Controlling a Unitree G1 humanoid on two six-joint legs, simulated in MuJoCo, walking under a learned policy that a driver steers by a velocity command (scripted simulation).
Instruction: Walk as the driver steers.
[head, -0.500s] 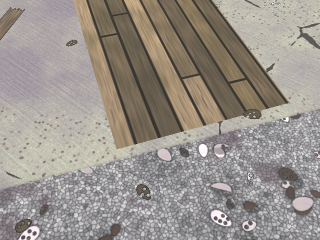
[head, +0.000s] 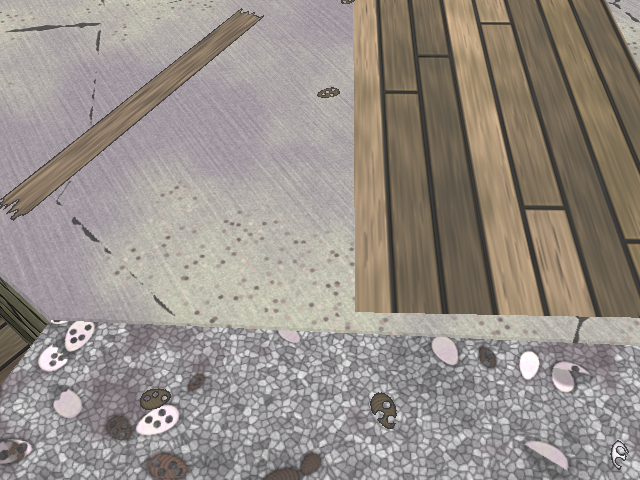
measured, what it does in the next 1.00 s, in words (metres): steps on the spot: left foot, then right foot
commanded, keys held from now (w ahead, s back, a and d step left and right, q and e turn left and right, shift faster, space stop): no key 1.00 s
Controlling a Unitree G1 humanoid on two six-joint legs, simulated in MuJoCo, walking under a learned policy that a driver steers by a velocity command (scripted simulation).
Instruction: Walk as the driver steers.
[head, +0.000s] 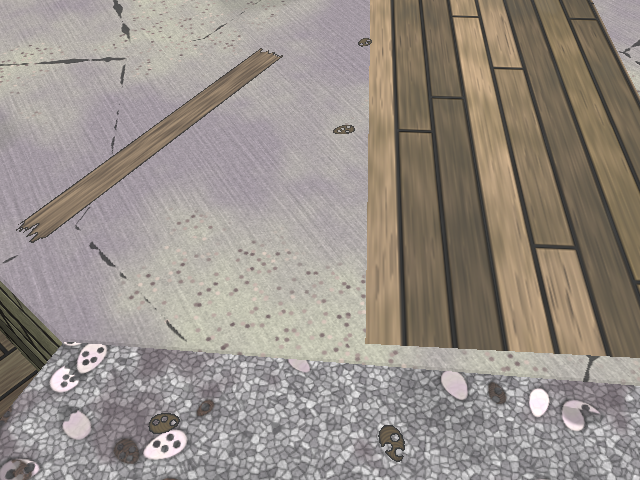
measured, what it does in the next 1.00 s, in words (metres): stands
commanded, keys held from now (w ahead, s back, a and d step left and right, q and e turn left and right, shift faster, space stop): no key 0.84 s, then w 0.16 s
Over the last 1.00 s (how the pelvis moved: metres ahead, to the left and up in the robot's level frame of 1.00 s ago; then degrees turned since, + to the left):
0.00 0.00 0.00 3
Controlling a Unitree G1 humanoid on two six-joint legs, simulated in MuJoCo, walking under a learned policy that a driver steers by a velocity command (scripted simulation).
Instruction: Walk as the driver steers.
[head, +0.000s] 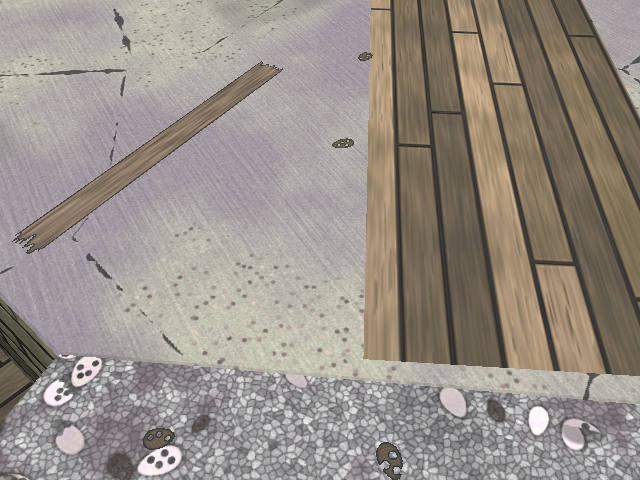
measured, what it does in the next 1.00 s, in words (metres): walks ahead: right foot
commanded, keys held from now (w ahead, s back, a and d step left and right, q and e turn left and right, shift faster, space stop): w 1.00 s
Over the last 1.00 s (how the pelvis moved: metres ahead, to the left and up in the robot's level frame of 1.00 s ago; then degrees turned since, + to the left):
0.02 0.00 -0.01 0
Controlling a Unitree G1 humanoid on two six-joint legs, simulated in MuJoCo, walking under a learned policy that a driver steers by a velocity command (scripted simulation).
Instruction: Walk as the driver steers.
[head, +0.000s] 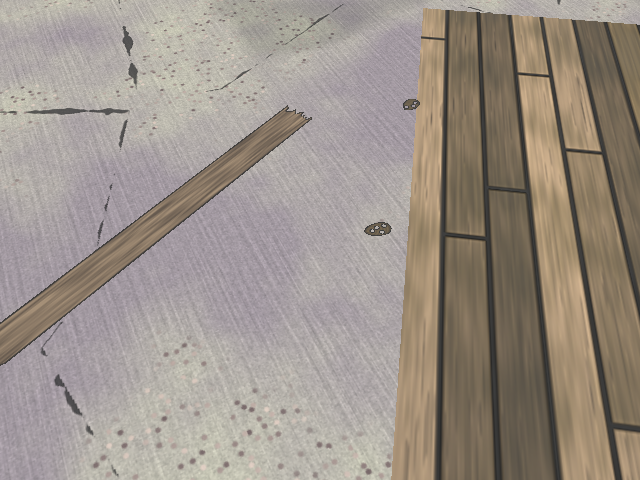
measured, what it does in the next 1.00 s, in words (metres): walks ahead, turning right: left foot, then right foot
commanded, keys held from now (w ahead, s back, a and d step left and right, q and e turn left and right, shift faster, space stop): w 0.16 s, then w+e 0.78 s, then w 0.06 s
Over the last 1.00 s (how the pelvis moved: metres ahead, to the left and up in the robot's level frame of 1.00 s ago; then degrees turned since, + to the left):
0.49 -0.01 0.01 0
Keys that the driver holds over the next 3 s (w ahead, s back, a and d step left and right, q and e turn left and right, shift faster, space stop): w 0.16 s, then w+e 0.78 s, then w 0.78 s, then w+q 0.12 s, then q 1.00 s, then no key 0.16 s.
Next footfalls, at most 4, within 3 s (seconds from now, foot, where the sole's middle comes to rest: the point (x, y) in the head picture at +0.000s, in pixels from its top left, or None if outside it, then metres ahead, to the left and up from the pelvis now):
0.08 left None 0.24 0.13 -0.78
0.66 right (417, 466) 0.52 -0.12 -0.78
1.14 left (383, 322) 0.86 -0.05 -0.78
1.64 right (523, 293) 0.98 -0.40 -0.78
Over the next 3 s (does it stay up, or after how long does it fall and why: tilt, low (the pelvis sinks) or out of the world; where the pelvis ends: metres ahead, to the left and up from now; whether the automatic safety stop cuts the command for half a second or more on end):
stays up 1.17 -0.37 -0.01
